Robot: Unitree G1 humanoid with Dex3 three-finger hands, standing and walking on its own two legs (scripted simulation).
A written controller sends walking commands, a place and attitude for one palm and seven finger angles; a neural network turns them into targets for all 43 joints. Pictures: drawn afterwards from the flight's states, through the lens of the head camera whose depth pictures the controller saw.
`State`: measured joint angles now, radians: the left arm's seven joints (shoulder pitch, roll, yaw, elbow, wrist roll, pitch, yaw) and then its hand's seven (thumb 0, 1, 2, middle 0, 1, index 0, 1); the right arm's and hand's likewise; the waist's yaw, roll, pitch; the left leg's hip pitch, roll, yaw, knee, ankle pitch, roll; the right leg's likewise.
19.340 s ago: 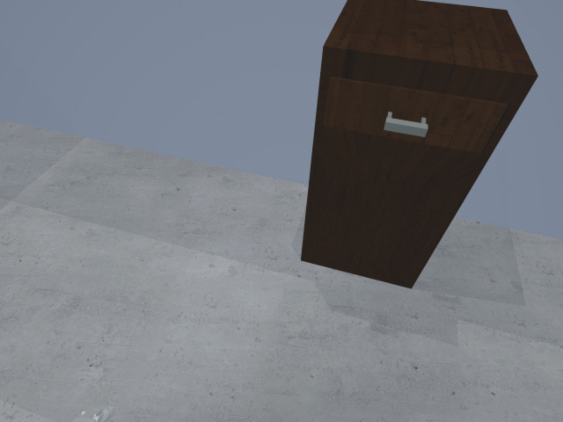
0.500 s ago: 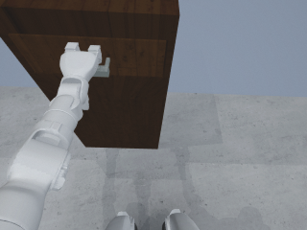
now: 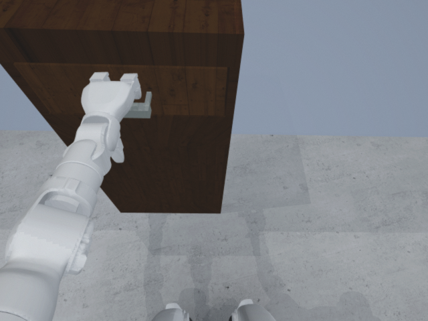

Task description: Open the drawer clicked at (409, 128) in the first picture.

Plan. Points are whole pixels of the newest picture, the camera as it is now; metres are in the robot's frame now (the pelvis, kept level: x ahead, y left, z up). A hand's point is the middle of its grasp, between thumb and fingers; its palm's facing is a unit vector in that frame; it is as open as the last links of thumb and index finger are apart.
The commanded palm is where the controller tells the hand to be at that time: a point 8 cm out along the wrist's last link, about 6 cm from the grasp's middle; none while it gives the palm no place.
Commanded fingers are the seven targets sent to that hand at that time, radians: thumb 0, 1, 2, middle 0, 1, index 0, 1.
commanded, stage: lift the fingers back up to retry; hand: left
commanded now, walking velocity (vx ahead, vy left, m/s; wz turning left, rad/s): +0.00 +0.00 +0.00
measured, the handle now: (127, 102) +0.56 +0.16 +0.04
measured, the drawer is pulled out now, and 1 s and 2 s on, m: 0.00 0.00 0.00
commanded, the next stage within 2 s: re-aim the fingers above the handle in 0.50 s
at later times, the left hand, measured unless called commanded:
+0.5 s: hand (114, 100) +0.51 +0.16 +0.10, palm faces -0.02 -0.03 -1.00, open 13.6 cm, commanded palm +0.48 +0.16 +0.15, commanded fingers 0.00 -0.50 0.30 -0.30 -1.20 -0.30 -1.20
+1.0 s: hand (116, 101) +0.51 +0.16 +0.10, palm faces -0.04 -0.01 -1.00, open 13.8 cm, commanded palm +0.48 +0.16 +0.15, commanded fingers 0.00 -0.50 0.30 -0.30 -1.20 -0.30 -1.20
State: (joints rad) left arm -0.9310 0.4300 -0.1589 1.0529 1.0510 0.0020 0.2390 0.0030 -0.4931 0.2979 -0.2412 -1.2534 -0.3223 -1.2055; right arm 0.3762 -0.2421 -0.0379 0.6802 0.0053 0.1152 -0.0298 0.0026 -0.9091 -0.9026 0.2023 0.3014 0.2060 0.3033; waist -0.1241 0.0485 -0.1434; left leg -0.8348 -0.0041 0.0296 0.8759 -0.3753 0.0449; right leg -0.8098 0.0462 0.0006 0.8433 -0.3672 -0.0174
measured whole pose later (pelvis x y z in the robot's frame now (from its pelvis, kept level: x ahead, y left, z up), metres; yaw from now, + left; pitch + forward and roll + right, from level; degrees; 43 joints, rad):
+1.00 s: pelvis +0.03 -0.02 +0.03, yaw +1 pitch +14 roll +0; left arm -0.84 0.41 -0.15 0.96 1.03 0.01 0.21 0.00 -0.49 0.30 -0.32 -1.20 -0.32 -1.20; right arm 0.30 -0.26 -0.06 0.70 0.02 0.15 -0.02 0.00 -0.91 -0.90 0.20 0.30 0.20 0.30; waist -0.08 0.05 -0.12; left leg -0.58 0.00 0.02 0.66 -0.33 0.02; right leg -0.57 0.05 0.00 0.66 -0.34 -0.04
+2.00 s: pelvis +0.03 -0.01 +0.03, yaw +0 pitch +13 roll +0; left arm -0.80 0.43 -0.17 0.93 1.03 -0.01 0.15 0.00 -0.49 0.30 -0.33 -1.21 -0.32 -1.21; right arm 0.34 -0.24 -0.05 0.69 0.02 0.14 -0.03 0.00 -0.91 -0.90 0.20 0.30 0.21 0.30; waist -0.08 0.04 -0.11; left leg -0.55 -0.01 0.03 0.65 -0.32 0.03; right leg -0.54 0.04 0.01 0.64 -0.32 -0.03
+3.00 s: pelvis +0.03 -0.01 +0.03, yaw +0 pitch +15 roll -1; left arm -0.80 0.44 -0.14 0.96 1.03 -0.09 0.13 0.00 -0.49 0.30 -0.32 -1.20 -0.32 -1.20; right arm 0.32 -0.25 -0.05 0.69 0.01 0.13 -0.04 0.00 -0.91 -0.90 0.20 0.30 0.21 0.30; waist -0.09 0.03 -0.11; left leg -0.60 -0.01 0.03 0.68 -0.34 0.03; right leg -0.58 0.05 0.01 0.66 -0.33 -0.03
